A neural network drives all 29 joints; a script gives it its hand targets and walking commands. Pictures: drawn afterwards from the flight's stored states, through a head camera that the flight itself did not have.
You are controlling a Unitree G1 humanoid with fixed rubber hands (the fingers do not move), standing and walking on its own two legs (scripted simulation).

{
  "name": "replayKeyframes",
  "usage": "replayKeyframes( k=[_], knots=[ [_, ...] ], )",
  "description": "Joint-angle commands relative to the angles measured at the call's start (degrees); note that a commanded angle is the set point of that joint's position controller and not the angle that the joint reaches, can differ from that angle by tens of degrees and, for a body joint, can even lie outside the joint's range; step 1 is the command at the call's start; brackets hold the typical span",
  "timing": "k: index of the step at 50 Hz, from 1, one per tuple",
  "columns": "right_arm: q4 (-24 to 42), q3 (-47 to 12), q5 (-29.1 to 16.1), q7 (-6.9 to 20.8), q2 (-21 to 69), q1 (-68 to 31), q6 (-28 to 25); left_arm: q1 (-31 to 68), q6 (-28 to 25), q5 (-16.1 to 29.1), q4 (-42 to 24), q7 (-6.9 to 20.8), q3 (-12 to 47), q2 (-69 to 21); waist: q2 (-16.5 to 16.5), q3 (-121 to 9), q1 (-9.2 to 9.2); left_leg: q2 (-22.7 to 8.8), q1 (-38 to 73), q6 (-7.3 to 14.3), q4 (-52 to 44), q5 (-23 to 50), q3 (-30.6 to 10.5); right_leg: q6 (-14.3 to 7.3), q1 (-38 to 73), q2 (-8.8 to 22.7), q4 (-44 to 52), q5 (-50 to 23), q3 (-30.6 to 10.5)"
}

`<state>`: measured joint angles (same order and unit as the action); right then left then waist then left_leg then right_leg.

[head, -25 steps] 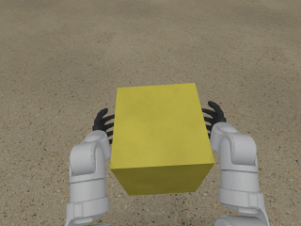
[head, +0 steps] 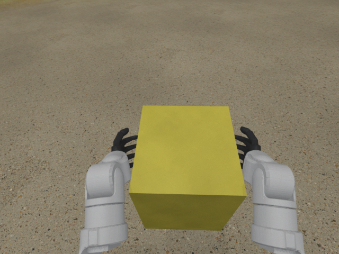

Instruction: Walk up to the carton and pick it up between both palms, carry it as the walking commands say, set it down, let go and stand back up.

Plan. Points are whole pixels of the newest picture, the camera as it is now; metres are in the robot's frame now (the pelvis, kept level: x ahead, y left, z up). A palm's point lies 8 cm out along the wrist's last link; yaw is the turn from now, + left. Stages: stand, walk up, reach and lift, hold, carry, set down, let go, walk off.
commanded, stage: carry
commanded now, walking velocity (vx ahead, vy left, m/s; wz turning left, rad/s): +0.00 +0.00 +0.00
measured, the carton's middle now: (183, 171) +0.33 -0.01 +0.05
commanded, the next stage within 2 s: none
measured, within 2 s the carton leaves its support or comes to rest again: neither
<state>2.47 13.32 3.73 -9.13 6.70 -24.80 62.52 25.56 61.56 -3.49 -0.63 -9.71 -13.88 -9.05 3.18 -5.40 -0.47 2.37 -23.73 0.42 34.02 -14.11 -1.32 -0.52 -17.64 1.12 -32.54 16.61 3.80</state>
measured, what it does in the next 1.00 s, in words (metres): walks ahead: left foot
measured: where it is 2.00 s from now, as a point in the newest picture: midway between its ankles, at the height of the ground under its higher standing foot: (226, 188)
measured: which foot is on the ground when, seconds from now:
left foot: down 0.00-0.48, up 0.50-0.70, down 0.72-1.00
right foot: down 0.00-0.74, up 0.76-1.00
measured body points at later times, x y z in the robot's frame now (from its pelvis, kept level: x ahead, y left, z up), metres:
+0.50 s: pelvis +0.02 -0.03 +0.01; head -0.02 -0.03 +0.46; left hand +0.29 +0.12 +0.10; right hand +0.29 -0.18 +0.10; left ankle +0.05 +0.10 -0.72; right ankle +0.00 -0.12 -0.73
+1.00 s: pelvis +0.22 -0.10 +0.01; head +0.20 -0.10 +0.46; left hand +0.48 +0.05 +0.10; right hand +0.47 -0.25 +0.10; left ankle +0.10 +0.06 -0.73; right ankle +0.33 -0.25 -0.70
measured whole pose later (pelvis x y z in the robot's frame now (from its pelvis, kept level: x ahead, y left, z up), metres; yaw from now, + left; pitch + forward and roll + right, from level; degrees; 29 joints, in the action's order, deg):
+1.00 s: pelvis +0.22 -0.10 +0.01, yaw +0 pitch +3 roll -1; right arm 27.9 1.5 2.5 -9.1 7.3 -0.6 68.8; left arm 0.4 69.0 -2.3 -27.9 -8.9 -1.6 -7.3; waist 1.6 -6.9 -1.2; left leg -8.6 -0.8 -5.1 18.0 -18.9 9.8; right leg 1.5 -29.8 5.9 -35.1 13.2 6.7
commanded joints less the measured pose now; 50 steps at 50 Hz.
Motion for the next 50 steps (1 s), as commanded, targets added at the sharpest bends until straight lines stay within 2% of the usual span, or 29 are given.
replayKeyframes(
  k=[1, 2, 4, 5, 7, 10, 12, 14, 19, 21, 23, 25, 26, 27, 29, 31, 33, 35, 36, 37, 38, 39, 40, 41, 42, 43, 45, 48, 50],
  knots=[
    [1.11, -35.33, -11.49, 1.58, 44.53, -33.91, -0.45, 31.13, -0.47, 9.26, -2.42, 2.27, 30.45, -39.19, -11.57, -13.95, -0.28, -2.52, 7.19, -0.03, -5.17, 4.69, 0.71, -3.4, 4.36, 11.42, 8.82, -17.96, -7.68],
    [0.49, -34.96, -11.64, 1.65, 44.41, -33.23, -0.22, 29.59, -0.31, 8.73, -1.68, 2.01, 29.82, -38.76, -10.88, -15.48, -0.12, -3.74, 10.1, 0.21, -5.68, 8.08, -0.44, -2.12, 3.85, 10.32, 7.29, -18.47, -7.21],
    [-0.63, -33.4, -11.41, 1.72, 43.68, -32.89, -0.04, 30.2, 0.1, 9.0, -1.86, 1.82, 30.22, -39.23, -4.54, -17.05, 0.12, -7.37, 11.88, 1.58, -6.48, 14.07, -4.79, -0.97, 2.59, 7.4, 4.46, -6.56, -4.79],
    [-1.27, -32.79, -11.18, 1.69, 43.24, -34.02, -0.02, 31.93, 0.16, 9.16, -1.75, 1.79, 30.41, -39.48, -2.67, -16.29, 0.14, -8.19, 11.04, 1.92, -8.45, 10.46, -6.17, -0.94, 1.93, 6.3, 4.37, -0.68, -4.55],
    [-2.38, -32.16, -10.59, 1.67, 43.13, -35.31, 0.04, 34.24, 0.26, 9.54, -1.55, 1.91, 30.7, -39.74, -2.44, -14.14, 0.08, -8.39, 8.65, 1.82, -11.13, 1.27, -7.15, -1.28, 0.73, 5.91, 5.64, 3.64, -5.62],
    [-3.21, -30.99, -9.64, 1.55, 43.51, -34.35, 0.01, 35.49, 0.41, 10.51, -1.86, 2.12, 31.63, -40.92, -2.11, -13.52, 0.03, -7.95, 8.45, 1.11, -11.69, -0.64, -6.36, -1.51, 0.01, 5.91, 6.34, 4.28, -6.39],
    [-1.33, -30.99, -9.4, 1.79, 44.23, -28.85, 0.44, 30.08, 0.95, 10.95, -3.67, 2.53, 32.8, -42.13, -1.11, -13.95, 0.11, -9.76, 9.18, 0.33, -14.8, -10.46, -7.33, -0.58, -0.93, 5.19, 7.13, 10.25, -5.29],
    [2.67, -31.89, -9.9, 2.05, 45.14, -24.67, 0.94, 26.11, 1.52, 11.73, -7.35, 3.08, 34.22, -43.06, 0.06, -13.34, 0.15, -11.02, 9.98, 1.05, -17.78, -21.28, -9.2, -0.13, -1.86, 3.35, 5.95, 14.58, -3.45],
    [11.2, -35.22, -10.54, 2.83, 45.48, -13.2, 1.94, 17.36, 2.92, 14.11, -15.87, 4.8, 38.84, -43.78, 6.68, -11.42, 0.21, -16.52, 13.4, 3.81, -24.23, -27.47, -15.06, 0.4, -1.84, -1.35, 2.35, 7.49, 2.77],
    [15.7, -37.02, -10.99, 3.47, 47.34, -2.0, 3.09, 7.74, 4.17, 15.22, -21.12, 5.66, 41.25, -44.91, 5.63, -11.45, 0.52, -16.0, 11.36, 3.83, -22.78, -24.57, -12.55, -0.24, 2.55, -1.1, 6.81, 6.43, 2.94],
    [19.34, -38.87, -11.83, 4.09, 46.44, -2.34, 3.72, 6.89, 4.59, 15.6, -23.45, 6.06, 42.02, -44.39, 0.82, -11.1, 0.97, -11.02, 6.68, 1.47, -15.63, -18.95, -4.13, -1.81, 9.44, 0.85, 14.22, 7.66, 0.37],
    [23.61, -41.48, -13.22, 4.9, 46.16, -4.68, 4.18, 6.0, 4.93, 15.81, -25.03, 6.49, 42.27, -44.03, -13.66, -7.81, 1.18, -4.42, -3.34, -1.35, 3.18, -8.09, 7.8, -6.5, 11.98, 12.74, 25.58, 19.9, -14.85],
    [25.5, -42.66, -14.36, 5.26, 46.03, -6.43, 4.5, 5.06, 5.11, 15.69, -25.29, 6.47, 42.48, -44.33, -14.99, -4.95, 1.29, -4.6, -7.34, -2.23, 7.32, -7.48, 9.39, -8.54, 11.24, 15.94, 28.45, 23.23, -17.73],
    [26.45, -43.32, -15.26, 5.69, 45.59, -7.12, 4.89, 3.46, 5.24, 15.11, -25.26, 6.41, 42.65, -44.59, -12.76, -3.34, 1.8, -5.38, -9.34, -2.29, 8.38, -12.12, 7.91, -10.35, 10.7, 16.88, 28.95, 22.64, -18.56],
    [26.97, -44.53, -16.47, 6.35, 46.56, -5.68, 5.15, 2.99, 5.15, 15.11, -28.09, 6.45, 43.53, -44.6, -8.83, -3.63, 2.08, -6.37, -11.19, -2.76, 8.93, -11.49, 7.48, -11.65, 14.3, 15.53, 26.71, 12.47, -14.6],
    [26.56, -44.24, -16.56, 6.5, 46.23, -3.16, 5.46, 2.43, 5.36, 15.17, -29.83, 6.33, 44.36, -43.76, -8.79, -6.26, 2.12, -5.61, -8.45, -3.01, 5.44, -9.37, 8.78, -11.18, 16.56, 13.78, 23.88, 3.57, -9.98],
    [26.48, -43.64, -16.17, 6.42, 45.68, -0.93, 5.77, 1.59, 5.85, 15.21, -30.55, 6.29, 45.09, -43.06, -9.29, -7.82, 1.9, -4.42, -2.16, -2.59, 0.28, -7.0, 10.47, -10.16, 15.57, 12.52, 20.86, -3.85, -6.37],
    [25.34, -42.94, -15.39, 6.25, 45.47, 2.4, 6.17, 1.58, 6.51, 15.29, -30.61, 6.23, 45.56, -41.97, -7.35, -10.04, 0.01, -3.03, 13.62, -1.24, -10.24, 0.44, 13.6, -7.06, 8.64, 9.43, 12.91, -8.57, -0.09],
    [24.06, -42.17, -14.86, 6.04, 44.88, 4.62, 6.33, 0.36, 6.86, 14.97, -29.78, 6.13, 45.55, -40.71, -4.28, -13.65, -0.87, -5.67, 29.15, 0.83, -11.31, 1.55, 10.48, -4.58, -0.85, 7.54, 4.95, -11.89, 2.73],
    [22.89, -41.13, -13.75, 5.68, 42.89, 6.6, 6.4, 0.35, 7.35, 14.73, -29.49, 6.22, 45.89, -39.53, 4.57, -14.94, -1.73, -15.55, 38.13, 3.81, -16.5, -7.45, -3.21, -1.65, -10.54, 4.11, -8.57, -9.9, 6.64],
    [22.01, -40.22, -12.76, 5.3, 41.69, 7.12, 6.16, 1.59, 7.81, 15.15, -30.41, 6.6, 46.75, -39.0, 16.99, -13.59, -1.7, -31.19, 44.16, 12.46, -21.64, -2.32, -29.23, 0.76, -27.0, -1.88, -22.67, 9.78, 6.57],
    [24.6, -41.31, -14.01, 5.42, 42.85, 4.06, 5.86, 2.12, 7.55, 15.43, -30.21, 7.23, 46.17, -39.65, 8.24, -9.81, -0.86, -33.27, 39.52, 14.72, -22.05, 3.63, -30.72, 0.35, -30.37, 2.94, -31.31, 13.03, -3.18],
    [26.88, -42.32, -14.55, 5.58, 44.52, 1.37, 5.71, 2.17, 7.38, 16.44, -29.92, 7.71, 46.35, -42.0, 2.1, -8.01, -0.73, -32.64, 35.49, 13.58, -21.78, 5.29, -26.17, 0.82, -30.18, 5.37, -34.24, 11.1, -5.7],
    [27.89, -43.3, -15.12, 5.83, 45.74, -0.04, 5.67, 0.98, 7.12, 16.6, -29.13, 7.94, 45.76, -43.63, -1.61, -6.39, -0.52, -30.65, 32.02, 11.27, -22.2, 3.24, -19.35, 1.49, -28.76, 7.87, -32.5, 8.66, -6.92],
    [28.52, -44.14, -15.43, 6.16, 46.16, -1.09, 5.59, 0.0, 6.79, 16.38, -28.28, 8.15, 45.16, -44.61, -1.97, -4.34, -0.3, -28.51, 28.25, 9.07, -23.48, 1.01, -13.31, 2.1, -26.72, 9.1, -26.12, 7.41, -6.65],
    [28.92, -44.7, -15.65, 6.48, 46.31, -1.78, 5.54, -0.73, 6.48, 16.0, -27.93, 8.27, 44.74, -45.14, -0.12, -3.19, -0.21, -26.31, 25.08, 7.42, -24.17, 3.09, -7.28, 2.49, -23.32, 8.12, -20.18, 6.1, -3.52],
    [29.95, -45.15, -16.45, 7.03, 46.49, -1.84, 5.41, -0.75, 5.92, 15.95, -29.66, 7.84, 45.43, -45.79, 4.22, -1.68, -0.13, -22.5, 20.57, 5.43, -24.6, 6.99, -0.4, 2.87, -17.19, 5.21, -10.36, 2.58, 1.39],
    [30.0, -44.58, -16.65, 7.25, 45.76, 1.7, 5.48, -2.61, 6.05, 15.38, -31.49, 7.18, 46.14, -44.11, 8.57, -3.34, -0.2, -19.62, 19.54, 3.62, -23.77, 10.5, 5.49, 2.4, -10.36, 2.24, -2.05, -4.68, 6.27],
    [30.8, -44.47, -16.42, 7.19, 44.78, 2.51, 5.64, -3.06, 6.37, 15.2, -32.22, 7.08, 46.19, -42.77, 9.29, -4.84, 0.0, -18.95, 19.07, 2.1, -21.34, 13.83, 8.01, 1.44, -4.87, 1.02, 1.15, -8.24, 8.35]
  ],
)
